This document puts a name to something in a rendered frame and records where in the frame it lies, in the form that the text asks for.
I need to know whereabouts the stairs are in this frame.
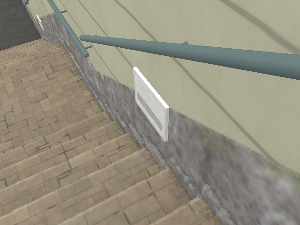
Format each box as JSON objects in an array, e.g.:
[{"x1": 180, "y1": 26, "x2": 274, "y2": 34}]
[
  {"x1": 0, "y1": 111, "x2": 222, "y2": 225},
  {"x1": 0, "y1": 38, "x2": 61, "y2": 67}
]

